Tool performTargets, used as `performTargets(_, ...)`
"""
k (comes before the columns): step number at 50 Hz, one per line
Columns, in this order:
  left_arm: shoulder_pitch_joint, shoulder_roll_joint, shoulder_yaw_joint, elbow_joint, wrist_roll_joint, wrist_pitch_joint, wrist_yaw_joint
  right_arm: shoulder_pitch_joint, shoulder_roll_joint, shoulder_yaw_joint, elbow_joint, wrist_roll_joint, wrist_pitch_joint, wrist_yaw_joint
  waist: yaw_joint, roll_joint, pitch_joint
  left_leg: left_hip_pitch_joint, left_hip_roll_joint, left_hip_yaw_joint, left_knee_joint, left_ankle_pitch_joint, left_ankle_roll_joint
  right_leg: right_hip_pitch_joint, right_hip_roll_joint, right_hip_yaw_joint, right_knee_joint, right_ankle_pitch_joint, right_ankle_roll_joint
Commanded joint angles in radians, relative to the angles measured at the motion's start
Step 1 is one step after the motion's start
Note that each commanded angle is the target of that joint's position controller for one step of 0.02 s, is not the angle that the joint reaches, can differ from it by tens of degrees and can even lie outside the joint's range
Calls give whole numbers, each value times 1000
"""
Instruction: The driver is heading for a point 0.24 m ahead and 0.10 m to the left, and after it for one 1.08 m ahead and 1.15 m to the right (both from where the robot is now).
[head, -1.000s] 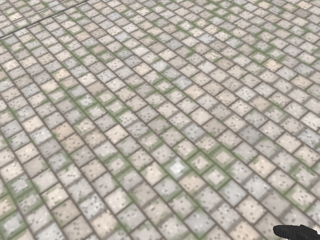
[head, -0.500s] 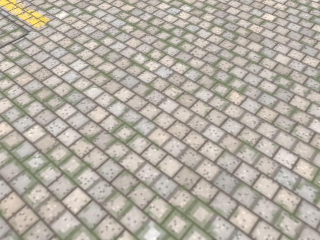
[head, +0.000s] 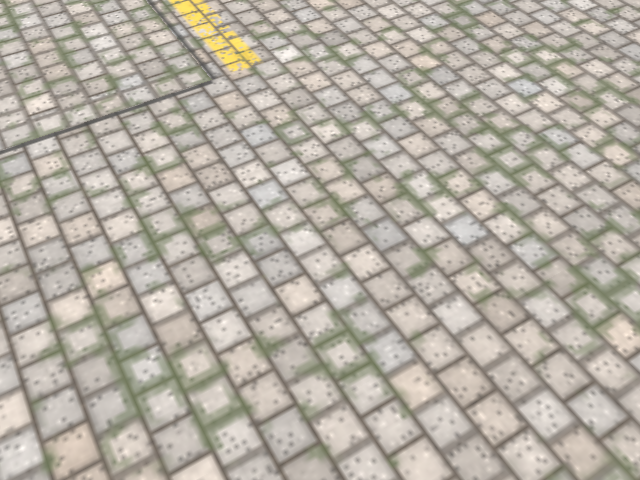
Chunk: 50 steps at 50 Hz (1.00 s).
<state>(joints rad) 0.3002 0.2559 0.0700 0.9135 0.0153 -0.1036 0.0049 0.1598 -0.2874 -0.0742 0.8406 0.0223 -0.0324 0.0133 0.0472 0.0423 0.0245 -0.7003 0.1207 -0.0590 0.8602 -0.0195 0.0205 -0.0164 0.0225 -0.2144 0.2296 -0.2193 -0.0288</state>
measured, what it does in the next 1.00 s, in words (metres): walks ahead, turning right: left foot, then right foot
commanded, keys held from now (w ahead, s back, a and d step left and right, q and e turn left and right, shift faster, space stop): w+q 0.02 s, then e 0.98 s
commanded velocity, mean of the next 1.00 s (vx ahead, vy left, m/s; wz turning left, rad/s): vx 0.13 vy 0.00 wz -0.32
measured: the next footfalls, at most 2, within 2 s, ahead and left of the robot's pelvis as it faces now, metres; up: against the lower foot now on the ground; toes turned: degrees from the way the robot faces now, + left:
left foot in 0.18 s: +0.27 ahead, +0.15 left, +0.00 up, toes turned +5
right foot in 0.66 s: +0.23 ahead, -0.10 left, +0.00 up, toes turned -17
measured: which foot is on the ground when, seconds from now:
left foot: up 0.00-0.16, down 0.18-0.68, up 0.70-1.00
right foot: down 0.00-0.18, up 0.20-0.64, down 0.66-1.00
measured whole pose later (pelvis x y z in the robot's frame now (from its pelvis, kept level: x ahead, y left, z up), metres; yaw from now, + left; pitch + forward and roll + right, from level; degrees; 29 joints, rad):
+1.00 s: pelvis +0.21 +0.00 +0.00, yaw -24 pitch +3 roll +2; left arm 0.16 0.30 0.09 0.76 -0.01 0.01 0.04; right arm 0.03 -0.30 -0.10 0.86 0.00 0.01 -0.04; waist 0.01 0.01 0.04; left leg -0.50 -0.01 -0.08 0.83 -0.33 -0.07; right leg -0.30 0.05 0.10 0.45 -0.19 -0.05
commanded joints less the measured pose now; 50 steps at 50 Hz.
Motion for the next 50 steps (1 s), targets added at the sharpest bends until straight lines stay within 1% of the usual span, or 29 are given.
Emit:
performTargets(1, -47, 163, 36, -63, -10, -7, 15, -88, -11, 8, -86, -5, -11, 22, 2, -74, 64, 22, 4, 46, -124, 79, 8, -49, -287, 53, -119, 273, -132)
performTargets(3, 2, 163, 36, -32, -22, 10, 13, -140, 3, 15, -114, -15, -15, 29, 15, -58, 92, 42, -24, 66, -208, 33, 23, -13, -296, 46, -66, 426, -134)
performTargets(5, 16, 180, 37, -6, -37, 27, 10, -138, -9, 12, -130, -21, -21, 34, -11, -92, 67, 104, -63, 91, -259, -42, 46, 40, -313, 63, 15, 637, -126)
performTargets(6, 3, 196, 39, -2, -44, 32, 10, -102, -34, 3, -125, -25, -24, 34, -41, -119, 31, 169, -89, 106, -282, -68, 61, 64, -310, 77, 77, 756, -114)
performTargets(7, -23, 207, 40, 1, -51, 37, 10, -10, -68, -13, -97, -30, -30, 32, -102, -129, -30, 293, -119, 122, -340, -31, 80, 74, -283, 79, 184, 824, -88)
performTargets(8, -21, 194, 33, 8, -51, 39, 8, 114, -121, -35, -52, -36, -34, 21, -164, -107, -107, 497, -133, 128, -413, 153, 104, 18, -229, 65, 346, 796, -48)
performTargets(9, -1, 143, 12, -14, -21, 31, 4, 236, -215, -57, -23, -56, -32, 2, -189, -1, -251, 810, 44, -34, -319, 638, 156, -189, -154, 63, 609, 416, 8)
performTargets(10, 135, 26, -24, 0, -4, 23, -10, 212, -245, -43, -40, -76, -23, -13, -94, 218, -420, 1092, 323, -341, -253, 1085, 335, -464, -3, 169, 967, -510, 72)
performTargets(11, 151, 104, -2, 43, -42, 19, -9, 228, -199, -33, -62, -57, -18, -7, -143, 124, -544, 1067, 344, -373, -303, 1011, 382, -470, 3, 372, 1070, -558, 79)
performTargets(12, 60, 143, 13, 13, -78, 25, -6, 177, -185, -35, -51, -39, -15, -3, -137, 108, -418, 962, 299, -261, -379, 750, 348, -568, -43, 327, 1077, -493, 75)
performTargets(13, -13, 132, 12, -1, -69, 37, 7, 93, -136, -23, -54, -25, -20, -4, -111, 41, -274, 819, 237, -193, -434, 524, 288, -616, -93, 287, 1018, -417, 74)
performTargets(14, -36, 126, 18, 5, -53, 58, 21, 25, -82, -8, -58, -24, -25, -6, -82, 22, -178, 666, 202, -129, -489, 413, 249, -581, -119, 276, 978, -345, 81)
performTargets(15, -5, 109, 19, 14, -46, 84, 29, -25, -60, -2, -59, -38, -28, -8, -41, 41, -142, 535, 178, -65, -537, 360, 227, -489, -131, 271, 957, -292, 87)
performTargets(16, 18, 92, 20, 14, -40, 102, 33, -54, -63, -4, -59, -51, -31, -10, -19, 53, -132, 457, 173, -28, -570, 329, 223, -430, -123, 256, 948, -250, 89)
performTargets(18, 23, 81, 26, -7, -35, 121, 43, -77, -85, -12, -54, -61, -36, -20, -1, 55, -116, 411, 178, 28, -608, 284, 236, -421, -121, 243, 904, -210, 90)
performTargets(20, -17, 84, 28, -40, -29, 129, 44, -78, -103, -19, -43, -55, -31, -38, -7, 58, -112, 434, 193, 56, -634, 196, 241, -459, -136, 245, 831, -149, 87)
performTargets(24, -95, 87, 28, -92, -28, 140, 26, -94, -121, -26, -32, -44, -6, -64, -29, 67, -97, 460, 200, 112, -666, -5, 226, -448, -143, 214, 684, -63, 79)
performTargets(29, -155, 101, 36, -147, -29, 150, -2, -80, -153, -38, -17, -26, 26, -64, -48, 67, -85, 556, 239, 134, -601, 4, 196, -423, -116, 161, 540, -124, 50)
performTargets(32, -103, 99, 43, -146, -26, 151, -19, -95, -159, -43, -12, -1, 43, -63, -6, 61, -97, 570, 219, 174, -475, 25, 124, -299, -70, 110, 320, -18, 0)
performTargets(33, -70, 129, 55, -138, -18, 148, -13, -43, -134, -40, 11, 1, 48, -59, -2, 11, -98, 534, 170, 209, -374, -44, 63, -218, -55, 145, 216, 98, -37)
performTargets(34, -36, 232, 83, -142, -15, 143, 4, -28, -89, -31, 4, -26, 49, -52, -20, -206, -93, 361, 64, 300, -116, -233, -27, -96, -210, 383, 137, 441, -106)
performTargets(35, -32, 325, 94, -163, 1, 135, 10, -110, -58, -20, -64, -53, 43, -51, -24, -400, -83, 46, -101, 253, 135, -653, -107, 17, -406, 695, 137, 698, -299)
performTargets(36, -10, 279, 84, -167, 18, 110, -1, -174, -92, -29, -75, -44, 39, -50, 26, -245, -166, 14, -109, 75, 293, -677, -95, 12, -407, 696, 122, 635, -351)
performTargets(37, -50, 262, 78, -173, 13, 89, -3, -180, -102, -35, -73, -18, 39, -49, -1, -196, -153, -9, -96, 32, 325, -591, -74, 6, -354, 609, 117, 579, -303)
performTargets(38, -111, 241, 75, -186, -8, 80, 3, -150, -101, -38, -50, -14, 40, -57, -34, -150, -138, -18, -80, 13, 308, -501, -66, -10, -304, 545, 127, 514, -243)
performTargets(39, -154, 203, 63, -197, -28, 82, 11, -142, -122, -45, -40, -23, 42, -65, -46, -147, -128, -12, -71, 1, 282, -448, -66, -33, -289, 521, 126, 489, -212)
performTargets(41, -164, 183, 53, -206, -25, 90, 23, -127, -117, -48, -36, -29, 38, -66, -63, -155, -147, 59, -92, 2, 278, -374, -71, -80, -256, 493, 123, 502, -205)
performTargets(45, -131, 205, 59, -207, -28, 96, 36, -147, -80, -37, -41, -19, 31, -65, -44, -157, -144, 78, -116, -10, 86, -319, -88, -53, -234, 512, 125, 427, -200)
performTargets(50, -156, 226, 64, -224, -23, 112, 35, -154, -88, -33, -42, -15, 25, -50, -30, -193, -116, 208, -141, -17, -92, -312, -100, -147, -211, 577, 124, 269, -201)
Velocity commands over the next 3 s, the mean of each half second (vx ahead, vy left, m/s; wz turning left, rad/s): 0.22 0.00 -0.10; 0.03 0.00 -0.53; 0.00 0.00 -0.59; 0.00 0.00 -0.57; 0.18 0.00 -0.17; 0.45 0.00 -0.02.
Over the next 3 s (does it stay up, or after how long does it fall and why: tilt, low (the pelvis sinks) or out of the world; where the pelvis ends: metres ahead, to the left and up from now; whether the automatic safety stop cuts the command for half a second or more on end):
stays up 0.40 -0.26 -0.01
